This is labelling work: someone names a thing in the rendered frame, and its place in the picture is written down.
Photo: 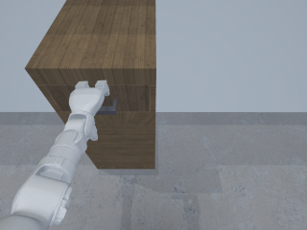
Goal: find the drawer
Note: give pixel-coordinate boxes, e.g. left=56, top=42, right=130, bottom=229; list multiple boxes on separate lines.
left=45, top=84, right=150, bottom=112

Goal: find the left robot hand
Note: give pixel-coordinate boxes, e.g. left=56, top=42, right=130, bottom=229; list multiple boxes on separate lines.
left=69, top=80, right=110, bottom=141

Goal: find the handle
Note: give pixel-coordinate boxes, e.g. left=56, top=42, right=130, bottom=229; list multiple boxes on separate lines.
left=95, top=99, right=117, bottom=115

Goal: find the robot left forearm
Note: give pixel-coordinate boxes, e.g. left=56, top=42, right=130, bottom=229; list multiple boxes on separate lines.
left=11, top=110, right=95, bottom=215

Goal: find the left robot upper arm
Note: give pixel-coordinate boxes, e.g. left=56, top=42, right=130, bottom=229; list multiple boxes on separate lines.
left=0, top=174, right=73, bottom=230

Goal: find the cabinet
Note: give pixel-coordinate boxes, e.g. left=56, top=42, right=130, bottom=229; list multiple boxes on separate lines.
left=25, top=0, right=156, bottom=170

